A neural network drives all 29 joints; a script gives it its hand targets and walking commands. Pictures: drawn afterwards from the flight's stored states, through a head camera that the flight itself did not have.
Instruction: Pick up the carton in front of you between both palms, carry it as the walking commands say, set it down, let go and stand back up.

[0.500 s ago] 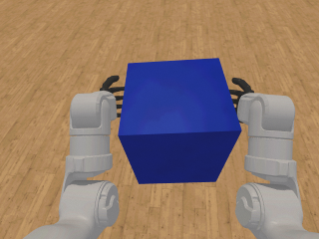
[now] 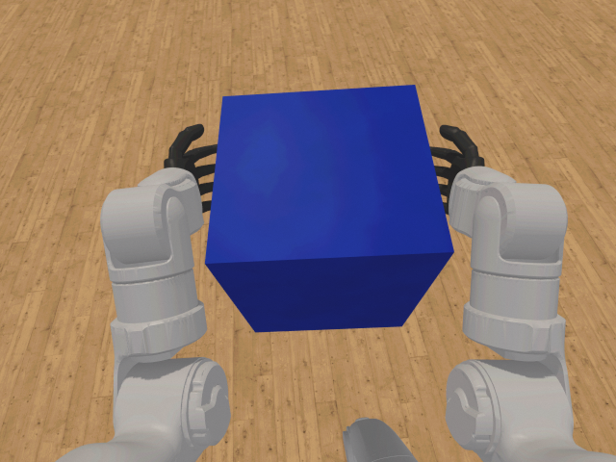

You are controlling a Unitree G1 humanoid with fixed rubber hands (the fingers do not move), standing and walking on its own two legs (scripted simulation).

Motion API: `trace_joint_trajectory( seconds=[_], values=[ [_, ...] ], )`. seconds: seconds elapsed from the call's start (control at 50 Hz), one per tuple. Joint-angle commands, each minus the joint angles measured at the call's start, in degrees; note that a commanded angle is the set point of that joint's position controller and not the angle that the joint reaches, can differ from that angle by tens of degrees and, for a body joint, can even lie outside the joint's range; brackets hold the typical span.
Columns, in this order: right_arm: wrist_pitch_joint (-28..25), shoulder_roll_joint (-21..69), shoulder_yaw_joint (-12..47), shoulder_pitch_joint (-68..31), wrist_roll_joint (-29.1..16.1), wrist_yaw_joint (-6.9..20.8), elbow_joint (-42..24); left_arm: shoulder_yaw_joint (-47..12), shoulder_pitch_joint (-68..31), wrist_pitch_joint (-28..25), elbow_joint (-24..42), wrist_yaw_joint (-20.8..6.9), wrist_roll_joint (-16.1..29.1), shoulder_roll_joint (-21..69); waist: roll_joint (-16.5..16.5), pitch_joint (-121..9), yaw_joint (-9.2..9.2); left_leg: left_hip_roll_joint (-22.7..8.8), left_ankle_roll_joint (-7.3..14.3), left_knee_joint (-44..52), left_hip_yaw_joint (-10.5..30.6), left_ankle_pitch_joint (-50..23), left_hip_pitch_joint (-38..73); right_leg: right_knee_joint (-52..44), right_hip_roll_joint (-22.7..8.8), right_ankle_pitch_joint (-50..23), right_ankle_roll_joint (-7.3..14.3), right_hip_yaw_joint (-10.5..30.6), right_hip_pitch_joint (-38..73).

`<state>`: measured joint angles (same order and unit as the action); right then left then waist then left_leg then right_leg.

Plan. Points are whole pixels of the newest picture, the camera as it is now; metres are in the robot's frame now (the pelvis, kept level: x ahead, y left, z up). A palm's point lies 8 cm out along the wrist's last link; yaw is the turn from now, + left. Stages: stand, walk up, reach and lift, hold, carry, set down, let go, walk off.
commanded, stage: carry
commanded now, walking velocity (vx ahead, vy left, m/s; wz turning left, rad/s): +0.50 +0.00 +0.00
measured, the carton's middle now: (323, 226) +0.40 -0.05 +0.08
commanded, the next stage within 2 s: none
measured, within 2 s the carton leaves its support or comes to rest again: neither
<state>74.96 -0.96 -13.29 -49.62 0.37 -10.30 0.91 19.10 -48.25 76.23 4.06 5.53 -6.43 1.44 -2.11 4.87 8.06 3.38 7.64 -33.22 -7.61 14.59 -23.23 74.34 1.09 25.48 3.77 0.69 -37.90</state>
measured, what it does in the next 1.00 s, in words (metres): climbs: right foot, then left foot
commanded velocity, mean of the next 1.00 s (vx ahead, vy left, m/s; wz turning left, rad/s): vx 0.50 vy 0.00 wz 0.00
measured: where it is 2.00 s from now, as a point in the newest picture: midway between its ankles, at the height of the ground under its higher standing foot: (295, 221)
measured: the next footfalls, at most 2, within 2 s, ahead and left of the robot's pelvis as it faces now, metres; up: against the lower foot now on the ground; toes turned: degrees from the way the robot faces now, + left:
right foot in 0.26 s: +0.33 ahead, -0.13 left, +0.00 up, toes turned -3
left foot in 0.72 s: +0.59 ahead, +0.08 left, +0.00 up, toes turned +11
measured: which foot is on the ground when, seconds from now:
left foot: down 0.00-0.24, up 0.26-0.70, down 0.72-1.00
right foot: up 0.00-0.24, down 0.26-0.72, up 0.74-1.00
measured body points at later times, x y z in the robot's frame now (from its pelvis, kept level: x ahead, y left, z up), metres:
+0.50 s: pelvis +0.29 -0.06 +0.02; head +0.32 -0.07 +0.47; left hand +0.64 +0.13 +0.11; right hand +0.68 -0.17 +0.11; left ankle +0.33 +0.08 -0.66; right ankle +0.29 -0.12 -0.73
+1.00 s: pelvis +0.60 -0.01 +0.02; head +0.59 +0.00 +0.47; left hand +0.88 +0.14 +0.11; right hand +0.88 -0.16 +0.11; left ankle +0.55 +0.07 -0.73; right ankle +0.69 -0.15 -0.68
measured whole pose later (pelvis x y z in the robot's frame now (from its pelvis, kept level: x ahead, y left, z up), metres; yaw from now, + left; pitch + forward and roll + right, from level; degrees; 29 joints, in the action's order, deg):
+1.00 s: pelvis +0.60 -0.01 +0.02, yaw +1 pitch +4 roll -1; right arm 69.5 7.8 -5.7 -9.9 6.5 -5.8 -17.8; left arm 6.4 -9.8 70.2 18.6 4.8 -7.5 7.7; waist 0.1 -7.8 1.3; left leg -1.5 2.0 -16.2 -9.7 12.9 -7.7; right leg 41.2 -4.7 13.4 -1.6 -5.7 -32.2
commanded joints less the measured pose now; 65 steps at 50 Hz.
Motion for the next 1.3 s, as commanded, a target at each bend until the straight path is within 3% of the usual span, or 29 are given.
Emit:
trace_joint_trajectory(
  seconds=[0.0,0.14,0.2,0.22,0.24,0.26,0.28,0.32,0.34,0.38,0.44,0.62,0.68,0.7,0.72,0.74,0.76,0.8,0.82,0.9,0.96,1.08,1.14,1.16,1.18,1.2,1.22,1.26,1.28],
  values=[
    [0.43,62.80,37.07,-47.87,-29.76,17.07,-5.55,-33.38,-34.02,-0.33,-4.61,-7.93,16.55,47.27,-0.80,-35.94,-2.67,-18.01,8.74,7.29,23.79,-32.16,33.44,-13.50,-2.35,-2.18,-0.51,-0.83,-6.37],
    [1.09,63.03,29.40,-44.15,-25.17,18.89,9.37,-33.13,-37.63,0.69,-15.15,-9.43,19.44,52.77,-6.26,-27.26,-3.53,-13.39,1.74,8.20,10.53,-36.64,25.63,-38.77,-0.04,-20.20,-1.24,-8.38,4.76],
    [0.56,62.51,26.05,-41.73,-22.84,18.56,12.98,-31.76,-37.82,0.47,-19.43,-10.64,21.86,56.16,-6.10,-29.27,-6.86,-11.18,-2.27,-2.74,3.88,-45.31,21.41,-48.80,2.87,-23.49,0.35,-12.39,21.67],
    [0.24,62.29,25.14,-40.59,-21.92,18.38,14.17,-30.86,-37.53,0.19,-20.58,-11.07,22.34,57.05,-4.48,-32.36,-9.20,-10.03,-4.06,-10.54,2.14,-37.52,15.02,-48.34,0.29,-23.08,1.57,-9.82,33.11],
    [0.00,61.24,24.66,-39.73,-20.66,18.09,14.23,-30.04,-35.99,-0.05,-21.69,-11.51,22.68,57.69,2.64,-35.30,-11.45,-7.65,-5.84,-22.87,1.64,-17.93,4.80,-47.58,-11.54,-23.81,3.50,5.90,43.72],
    [-0.10,63.05,23.86,-39.95,-19.99,17.89,15.31,-29.40,-38.06,-0.75,-21.81,-11.51,22.48,56.42,16.54,-36.30,-10.57,1.16,-7.28,-35.94,3.74,12.43,-14.03,-51.61,-23.08,-27.10,12.73,30.86,53.73],
    [-0.57,62.27,23.71,-40.74,-19.21,17.48,14.64,-29.82,-37.48,-1.27,-21.44,-11.82,23.56,58.93,14.40,-34.81,-10.96,-1.28,-5.87,-43.08,8.48,15.94,-20.00,-53.42,-23.29,-19.74,14.56,33.62,52.56],
    [-1.72,64.42,24.77,-40.93,-19.26,16.73,11.52,-32.56,-41.32,-2.75,-16.24,-12.76,27.16,64.00,4.74,-31.28,-10.69,-4.66,-5.06,-40.95,9.55,10.51,-20.40,-54.36,-19.78,-19.94,10.98,24.39,44.87],
    [-2.30,65.27,25.32,-41.05,-19.29,16.22,9.81,-34.17,-44.49,-3.44,-12.97,-13.07,29.19,66.11,3.78,-30.08,-9.94,-6.14,-5.34,-37.18,9.53,7.99,-19.01,-55.45,-18.67,-19.79,9.19,20.75,41.34],
    [-3.21,66.60,26.30,-38.29,-18.85,15.14,7.38,-36.33,-45.10,-4.44,-9.64,-13.30,31.38,68.52,6.34,-31.40,-9.41,-6.44,-6.19,-31.86,8.11,5.21,-15.72,-57.10,-16.84,-19.36,7.68,15.42,39.23],
    [-4.29,67.95,28.51,-32.28,-17.65,14.29,4.39,-37.70,-38.75,-5.46,-7.71,-13.55,31.09,69.83,8.05,-32.67,-10.09,-7.08,-7.35,-22.66,5.96,3.88,-17.02,-58.38,-16.92,-24.14,8.41,11.36,42.64],
    [-6.87,70.17,41.38,-14.99,-17.13,15.55,-9.18,-45.64,-16.18,-7.69,4.93,-14.20,25.43,67.13,10.90,-29.21,-10.96,-3.83,-7.72,4.40,-1.56,-11.27,-10.85,-54.27,-12.46,-52.27,3.21,-2.15,53.13],
    [-6.27,68.26,43.97,-5.84,-16.62,16.66,-13.33,-48.33,-6.27,-7.24,9.75,-14.04,23.38,63.76,10.11,-32.80,-8.73,-1.29,-6.29,14.89,-6.29,-16.81,10.20,-42.16,-10.39,-60.58,-0.86,-8.23,47.09],
    [-6.05,67.12,44.38,-1.99,-16.21,17.17,-13.86,-48.96,-3.49,-7.02,10.89,-14.20,22.65,62.35,8.28,-35.59,-7.50,-5.52,-4.97,13.43,-2.09,-15.51,23.55,-35.06,-9.64,-50.47,-2.74,-8.98,37.99],
    [-5.73,65.63,44.23,1.73,-15.42,17.68,-14.20,-49.77,-1.03,-6.71,11.74,-14.59,22.39,60.79,0.66,-39.16,-6.74,-17.26,-3.25,8.54,12.83,-23.43,35.03,-23.78,-7.86,-30.54,-3.66,-9.40,26.82],
    [-6.14,63.58,44.21,3.81,-13.85,17.93,-13.99,-51.09,0.09,-6.17,12.85,-15.05,22.82,62.18,-15.05,-40.59,-7.22,-26.31,6.14,10.14,31.92,-26.92,49.34,-12.36,-0.67,-4.77,-5.13,-6.93,4.38],
    [-6.00,64.58,44.86,6.75,-14.48,18.37,-14.37,-51.40,1.71,-6.20,12.76,-15.34,22.78,61.49,-13.77,-38.25,-6.53,-27.25,7.58,12.78,34.69,-26.38,49.56,-4.03,-0.75,3.63,-4.41,-2.75,-3.84],
    [-6.14,67.43,46.25,7.96,-15.98,19.36,-17.02,-52.08,3.79,-6.90,14.35,-15.57,22.77,61.84,-2.13,-33.71,-6.28,-24.65,4.59,14.09,25.47,-28.19,42.17,-5.71,-5.10,-0.73,-3.38,-0.30,-5.60],
    [-6.42,67.97,46.75,8.33,-16.77,19.73,-18.97,-52.66,4.64,-7.16,16.08,-15.51,22.86,61.70,0.32,-31.19,-6.63,-23.89,2.91,16.23,22.23,-25.75,37.34,-11.01,-6.47,-3.42,-3.75,-0.45,-3.98],
    [-6.03,64.71,47.75,9.35,-19.07,20.26,-23.33,-53.66,9.26,-7.30,17.62,-14.94,22.95,61.56,-4.58,-28.11,-7.27,-20.56,1.20,21.93,12.47,-14.84,27.93,-26.31,-5.90,-7.62,-5.26,-4.64,2.76],
    [-5.18,61.59,47.31,12.50,-18.65,20.66,-22.57,-53.51,12.13,-6.47,17.22,-14.47,22.09,59.30,-6.69,-23.64,-7.16,-18.00,-0.08,22.93,6.58,-14.24,23.84,-36.68,-5.64,-15.06,-5.65,-7.92,5.21],
    [-3.82,57.89,46.16,14.54,-16.59,20.63,-18.40,-52.35,12.91,-4.64,13.91,-15.11,21.91,55.58,-6.81,-15.78,-6.89,-17.37,-2.65,21.02,2.94,-13.17,20.29,-45.12,-5.08,-22.19,-4.21,-11.99,10.45],
    [-3.54,57.11,46.29,13.04,-16.41,20.38,-16.74,-51.00,12.95,-4.46,11.12,-15.42,21.80,54.91,-3.31,-19.01,-8.37,-13.51,-5.60,4.00,-2.79,-19.08,13.31,-47.29,-1.71,-14.68,-2.82,-16.09,28.30],
    [-3.36,56.45,46.32,12.43,-16.40,20.30,-16.64,-50.40,13.58,-4.57,9.78,-15.51,21.50,54.62,3.41,-21.91,-9.46,-10.59,-8.17,-9.10,-4.62,-14.45,4.48,-51.52,-9.26,-8.41,-0.86,-3.95,37.97],
    [-2.92,57.71,46.90,10.21,-16.97,20.24,-17.40,-49.62,13.20,-5.14,7.94,-15.57,20.73,54.52,19.06,-26.48,-9.94,-4.49,-10.39,-26.60,-3.80,0.25,-10.12,-58.96,-22.86,-1.47,6.60,21.41,48.63],
    [-3.14,59.43,47.74,9.13,-17.70,20.44,-17.77,-50.01,13.71,-5.57,8.21,-15.58,21.44,56.81,20.45,-25.93,-9.64,-3.34,-9.29,-35.58,2.20,13.83,-17.48,-62.57,-25.87,-11.64,9.25,30.12,49.55],
    [-3.80,61.72,47.98,8.87,-18.20,20.66,-17.47,-50.62,12.59,-6.00,10.07,-15.70,22.56,58.96,15.11,-26.53,-9.43,-7.12,-7.74,-39.87,6.04,13.26,-18.39,-60.71,-25.21,-16.54,8.50,24.48,47.77],
    [-5.35,64.97,48.26,9.15,-18.59,20.80,-18.14,-52.34,9.95,-7.24,12.99,-16.16,24.05,62.82,5.82,-26.63,-8.91,-10.95,-6.92,-36.55,7.95,6.82,-16.70,-60.73,-22.41,-16.04,5.50,14.88,41.13],
    [-6.08,65.80,48.53,9.65,-18.37,20.64,-18.60,-52.95,9.19,-7.82,14.02,-16.41,24.60,63.92,5.76,-26.34,-8.58,-11.76,-7.12,-32.53,7.92,3.80,-14.49,-62.13,-21.03,-13.20,3.71,10.62,37.64]
  ],
)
